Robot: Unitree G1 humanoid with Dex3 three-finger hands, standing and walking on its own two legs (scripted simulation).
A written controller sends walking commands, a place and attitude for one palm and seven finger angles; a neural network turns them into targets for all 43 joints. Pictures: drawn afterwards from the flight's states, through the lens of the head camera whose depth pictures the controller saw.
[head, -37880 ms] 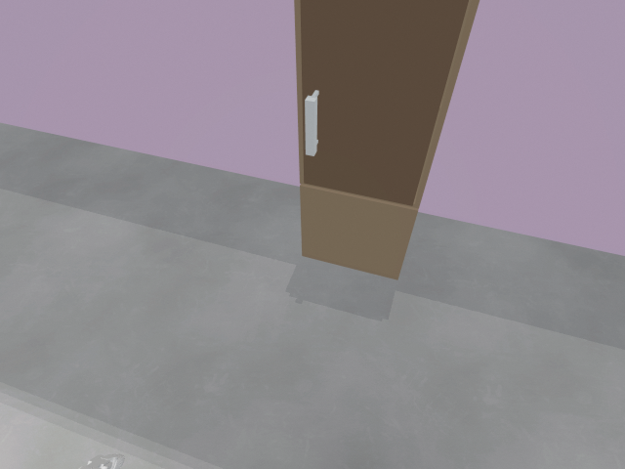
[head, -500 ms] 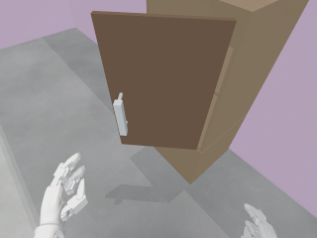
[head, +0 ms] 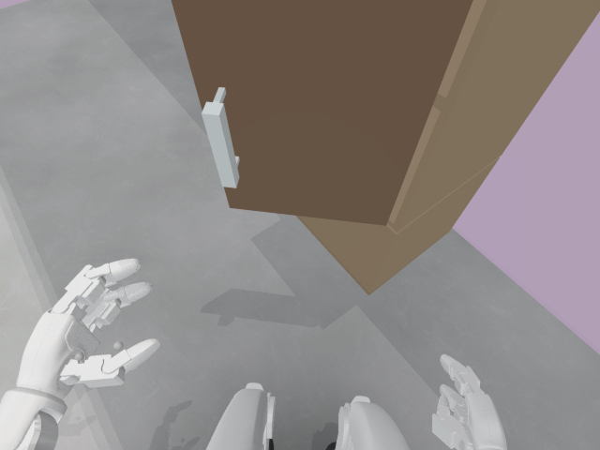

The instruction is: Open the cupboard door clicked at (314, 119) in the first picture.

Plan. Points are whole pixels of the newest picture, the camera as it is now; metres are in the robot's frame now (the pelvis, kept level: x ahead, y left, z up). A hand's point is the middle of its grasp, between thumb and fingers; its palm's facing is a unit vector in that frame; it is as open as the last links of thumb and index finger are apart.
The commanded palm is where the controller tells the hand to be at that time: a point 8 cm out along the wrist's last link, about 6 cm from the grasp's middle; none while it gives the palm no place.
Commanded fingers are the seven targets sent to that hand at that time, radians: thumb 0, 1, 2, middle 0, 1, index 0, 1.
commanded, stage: raise the hand with hooked fingers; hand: left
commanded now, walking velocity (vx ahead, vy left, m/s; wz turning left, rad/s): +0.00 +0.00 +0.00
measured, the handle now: (226, 140) +0.58 +0.17 +0.02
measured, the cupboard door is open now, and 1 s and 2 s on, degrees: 45 45 45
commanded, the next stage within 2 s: move the hooked fingers beside the handle in 1.36 s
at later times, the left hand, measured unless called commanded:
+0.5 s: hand (73, 329) +0.24 +0.29 +0.04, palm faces -0.06 -1.00 -0.06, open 13.3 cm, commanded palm +0.23 +0.34 +0.04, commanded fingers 0.00 -0.50 0.30 -0.30 -1.20 -0.30 -1.20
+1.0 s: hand (67, 293) +0.29 +0.31 +0.04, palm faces -0.09 -0.99 -0.06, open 13.9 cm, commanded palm +0.27 +0.36 +0.04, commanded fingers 0.00 -0.50 0.30 -0.30 -1.20 -0.30 -1.20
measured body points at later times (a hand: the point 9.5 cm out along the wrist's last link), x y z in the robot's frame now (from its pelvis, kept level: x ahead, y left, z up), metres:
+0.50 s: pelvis -0.01 +0.05 +0.00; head +0.08 +0.07 +0.44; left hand +0.24 +0.34 +0.04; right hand +0.18 -0.20 -0.06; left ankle +0.04 +0.12 -0.62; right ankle +0.03 -0.08 -0.62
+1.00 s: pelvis +0.00 +0.04 +0.00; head +0.11 +0.07 +0.44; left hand +0.29 +0.37 +0.04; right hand +0.16 -0.22 -0.08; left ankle +0.04 +0.12 -0.62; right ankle +0.03 -0.08 -0.62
